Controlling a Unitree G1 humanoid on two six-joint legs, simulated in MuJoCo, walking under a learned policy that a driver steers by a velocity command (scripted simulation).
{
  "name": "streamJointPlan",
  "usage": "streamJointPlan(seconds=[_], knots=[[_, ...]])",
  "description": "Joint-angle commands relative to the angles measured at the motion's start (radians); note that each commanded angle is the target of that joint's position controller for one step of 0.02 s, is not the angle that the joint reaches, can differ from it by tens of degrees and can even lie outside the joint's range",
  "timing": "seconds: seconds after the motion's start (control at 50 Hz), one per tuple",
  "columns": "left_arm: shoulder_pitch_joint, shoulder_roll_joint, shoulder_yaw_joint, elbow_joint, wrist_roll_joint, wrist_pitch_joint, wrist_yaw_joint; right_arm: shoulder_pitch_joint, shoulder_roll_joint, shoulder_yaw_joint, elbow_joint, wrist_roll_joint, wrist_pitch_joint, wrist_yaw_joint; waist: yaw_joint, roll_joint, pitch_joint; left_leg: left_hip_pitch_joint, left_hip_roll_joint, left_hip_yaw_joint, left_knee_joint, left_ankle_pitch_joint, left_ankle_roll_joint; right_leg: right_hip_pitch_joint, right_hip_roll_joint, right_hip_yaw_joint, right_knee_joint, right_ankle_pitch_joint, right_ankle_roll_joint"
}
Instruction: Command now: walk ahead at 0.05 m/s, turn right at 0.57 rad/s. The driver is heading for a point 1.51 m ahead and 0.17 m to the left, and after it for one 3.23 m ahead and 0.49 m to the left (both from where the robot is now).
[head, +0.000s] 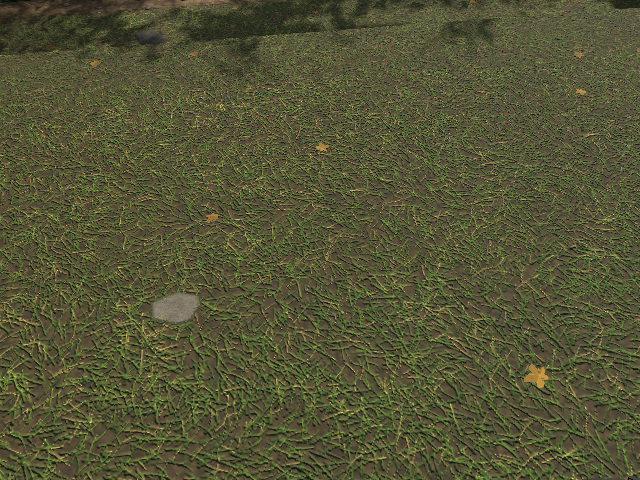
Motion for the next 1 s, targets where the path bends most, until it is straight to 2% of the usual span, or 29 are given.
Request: streamJointPlan(seconds=[0.02,0.08,0.16,0.22,0.24,0.26,0.28,0.3,0.36,0.4,0.48,0.5,0.54,0.58,0.64,0.68,0.7,0.72,0.74,0.76,0.78,0.8,0.84,0.86,0.88,0.94,0.96,0.98,1.0], knots=[[-0.09,0.168,0.039,-0.132,-0.003,-0.038,-0.005,0.168,-0.081,-0.013,0.016,0.011,0.024,-0.01,-0.07,-0.045,-0.092,0.155,-0.026,0.016,-0.047,0.095,-0.032,-0.047,-0.258,0.317,-0.143,-0.177,-0.169],[-0.032,0.146,0.033,-0.147,-0.009,-0.033,-0.005,0.118,-0.097,-0.009,0.017,0.011,0.011,-0.036,-0.019,-0.067,-0.082,0.072,-0.016,0.004,-0.141,0.091,-0.036,0.069,-0.299,0.401,-0.106,-0.266,-0.181],[-0.033,0.133,0.019,-0.166,-0.018,-0.008,-0.006,0.126,-0.1,-0.003,0.033,0.029,-0.001,-0.027,-0.006,-0.069,-0.094,0.133,-0.041,0.057,-0.348,0.142,-0.003,0.094,-0.299,0.421,-0.047,-0.273,-0.174],[-0.047,0.043,-0.03,-0.138,-0.022,0.015,-0.029,0.16,-0.066,0.015,0.037,0.057,-0.014,0.013,-0.048,-0.041,-0.114,0.313,-0.004,0.026,-0.568,0.379,0.081,0.02,-0.251,0.38,0.028,-0.21,-0.087],[0.007,-0.035,-0.062,-0.119,-0.029,0.024,-0.049,0.196,-0.078,0.026,0.032,0.062,-0.027,0.032,-0.046,0.043,-0.16,0.402,0.139,-0.133,-0.63,0.537,0.204,-0.013,-0.165,0.278,0.127,-0.288,0.03],[0.072,-0.003,-0.044,-0.108,-0.014,0.033,-0.062,0.068,-0.106,0.028,0.014,0.064,-0.045,0.077,0.06,0.14,-0.06,0.286,0.226,-0.293,-0.632,0.446,0.306,-0.062,-0.075,0.12,0.133,-0.37,0.162],[0.043,0.088,-0.021,-0.076,0.0,0.053,-0.048,0.014,-0.109,0.015,-0.001,0.075,-0.045,0.099,0.049,0.007,-0.051,0.212,0.137,-0.201,-0.595,0.24,0.244,0.037,-0.118,0.089,0.116,-0.297,0.193],[-0.011,0.077,-0.026,-0.079,-0.002,0.066,-0.037,0.035,-0.118,0.011,-0.002,0.078,-0.044,0.119,0.028,0.006,-0.036,0.134,0.059,-0.154,-0.593,0.134,0.171,0.108,-0.115,0.079,0.082,-0.24,0.202],[-0.129,0.1,-0.022,-0.114,-0.008,0.06,0.005,0.048,-0.175,-0.019,-0.023,0.064,-0.058,0.118,0.001,0.051,-0.019,0.134,0.06,-0.199,-0.593,0.199,0.145,0.091,-0.118,0.025,0.137,-0.197,0.159],[-0.155,0.136,-0.008,-0.125,-0.008,0.043,0.043,0.1,-0.207,-0.047,-0.032,0.046,-0.07,0.098,-0.032,0.067,-0.026,0.237,0.101,-0.257,-0.564,0.363,0.237,0.002,-0.121,-0.002,0.176,-0.194,0.128],[-0.211,0.11,-0.013,-0.145,-0.003,0.034,0.078,0.216,-0.183,-0.061,-0.033,0.046,-0.079,0.079,-0.075,0.095,-0.028,0.395,0.177,-0.363,-0.517,0.658,0.369,-0.109,-0.147,-0.051,0.276,-0.279,0.138],[-0.223,0.105,-0.016,-0.145,0.012,0.035,0.077,0.255,-0.17,-0.061,-0.026,0.041,-0.078,0.073,-0.095,0.098,-0.025,0.433,0.183,-0.389,-0.536,0.568,0.374,-0.143,-0.155,-0.054,0.311,-0.36,0.142],[-0.269,0.096,-0.019,-0.152,0.049,0.038,0.074,0.334,-0.148,-0.059,-0.008,0.02,-0.077,0.05,-0.154,0.126,0.029,0.488,0.184,-0.467,-0.625,0.129,0.377,-0.256,-0.15,-0.05,0.406,-0.519,0.145],[-0.283,0.062,-0.032,-0.151,0.061,0.034,0.06,0.319,-0.113,-0.044,-0.011,0.021,-0.077,0.032,-0.156,0.122,0.069,0.5,0.155,-0.494,-0.671,-0.087,0.346,-0.287,-0.148,-0.027,0.407,-0.505,0.132],[-0.285,0.038,-0.046,-0.158,0.042,0.014,0.042,0.225,-0.141,-0.045,-0.036,0.026,-0.059,0.032,-0.119,0.091,0.06,0.406,0.084,-0.418,-0.659,-0.005,0.32,-0.099,-0.106,-0.073,0.247,-0.409,0.116],[-0.209,0.06,-0.043,-0.141,0.019,-0.002,0.03,0.139,-0.183,-0.053,-0.055,0.014,-0.036,0.053,-0.058,0.089,0.052,0.243,0.044,-0.381,-0.623,0.079,0.32,0.158,-0.075,-0.113,0.105,-0.227,0.111],[-0.179,0.075,-0.042,-0.135,0.009,-0.014,0.031,0.131,-0.177,-0.05,-0.052,0.008,-0.029,0.064,-0.042,0.094,0.047,0.171,0.037,-0.386,-0.591,0.112,0.308,0.261,-0.084,-0.102,0.1,-0.186,0.108],[-0.104,0.097,-0.037,-0.127,0.015,-0.026,0.033,0.128,-0.151,-0.034,-0.057,-0.003,-0.028,0.066,-0.007,0.069,0.02,0.092,0.003,-0.387,-0.523,0.096,0.272,0.371,-0.124,-0.072,0.103,-0.153,0.084],[0.046,0.159,-0.021,-0.107,0.027,-0.041,0.046,0.122,-0.096,-0.017,-0.067,-0.01,-0.038,0.068,0.062,-0.02,-0.023,-0.046,-0.073,-0.346,-0.356,-0.001,0.208,0.524,-0.241,0.048,0.074,-0.171,-0.008],[0.213,0.243,-0.004,-0.087,0.04,-0.05,0.066,0.114,0.014,0.012,-0.116,-0.018,-0.063,0.072,0.097,-0.231,-0.121,-0.266,-0.216,-0.152,-0.014,-0.147,0.098,0.711,-0.505,0.45,-0.014,-0.118,-0.256],[0.214,0.184,-0.021,-0.074,0.052,-0.051,0.058,0.107,-0.021,0.003,-0.082,-0.031,-0.075,0.07,0.077,-0.085,-0.011,-0.384,-0.128,-0.121,0.168,-0.149,0.087,0.632,-0.563,0.501,-0.079,-0.081,-0.291],[0.132,0.129,-0.034,-0.095,0.036,-0.046,0.052,0.147,-0.043,-0.002,-0.043,-0.026,-0.072,0.049,0.02,-0.045,0.03,-0.363,-0.077,-0.072,0.247,-0.091,0.084,0.557,-0.527,0.374,-0.089,-0.124,-0.238],[0.022,0.0,-0.078,-0.138,0.015,-0.031,0.057,0.172,-0.062,-0.011,-0.002,-0.029,-0.06,0.02,-0.023,-0.09,0.053,-0.293,-0.014,-0.029,0.245,0.056,0.099,0.432,-0.436,0.211,-0.157,-0.202,-0.157],[0.024,-0.009,-0.085,-0.138,0.024,-0.03,0.066,0.136,-0.04,0.0,-0.009,-0.037,-0.055,0.026,-0.032,-0.077,0.051,-0.258,0.003,-0.013,0.216,0.09,0.1,0.399,-0.415,0.16,-0.167,-0.092,-0.14],[0.042,0.013,-0.078,-0.129,0.032,-0.032,0.073,0.095,-0.013,0.01,-0.021,-0.026,-0.052,0.038,-0.026,-0.061,0.034,-0.244,0.002,0.001,0.168,0.126,0.093,0.403,-0.389,0.101,-0.172,0.031,-0.132],[0.152,0.085,-0.051,-0.081,0.05,-0.03,0.052,0.012,0.011,0.022,-0.039,-0.003,-0.049,0.079,0.004,-0.044,0.03,-0.272,-0.008,0.045,0.002,0.265,0.044,0.427,-0.359,-0.014,-0.174,0.238,-0.149],[0.185,0.098,-0.048,-0.059,0.06,-0.024,0.038,0.006,0.04,0.03,-0.046,-0.016,-0.04,0.086,0.007,-0.054,0.02,-0.217,-0.002,0.069,0.021,0.309,0.035,0.37,-0.34,-0.056,-0.168,0.256,-0.161],[0.205,0.082,-0.046,-0.043,0.072,-0.02,0.028,0.053,0.022,0.025,-0.033,-0.019,-0.03,0.091,-0.005,-0.069,0.029,-0.232,-0.001,0.06,0.034,0.361,0.039,0.364,-0.353,-0.059,-0.158,0.25,-0.176],[0.21,0.043,-0.055,-0.048,0.107,-0.013,0.03,0.124,0.023,0.034,-0.016,-0.04,-0.034,0.102,-0.021,-0.074,0.032,-0.185,0.002,0.046,0.158,0.457,0.057,0.29,-0.352,-0.074,-0.106,0.209,-0.169]])
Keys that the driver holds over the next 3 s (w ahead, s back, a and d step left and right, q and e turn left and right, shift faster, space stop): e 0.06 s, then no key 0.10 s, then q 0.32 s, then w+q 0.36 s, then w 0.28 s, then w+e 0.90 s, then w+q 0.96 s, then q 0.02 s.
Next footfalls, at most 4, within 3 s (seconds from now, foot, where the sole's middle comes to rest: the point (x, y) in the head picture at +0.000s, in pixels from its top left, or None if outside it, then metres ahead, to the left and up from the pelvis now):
0.22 left None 0.08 0.16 -0.78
0.72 right None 0.18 -0.06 -0.78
1.36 left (205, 473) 0.55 0.34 -0.96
1.86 right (323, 362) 0.86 0.07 -0.96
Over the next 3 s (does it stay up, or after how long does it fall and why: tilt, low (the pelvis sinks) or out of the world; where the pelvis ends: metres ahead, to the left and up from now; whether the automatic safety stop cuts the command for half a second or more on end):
stays up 1.30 0.05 -0.38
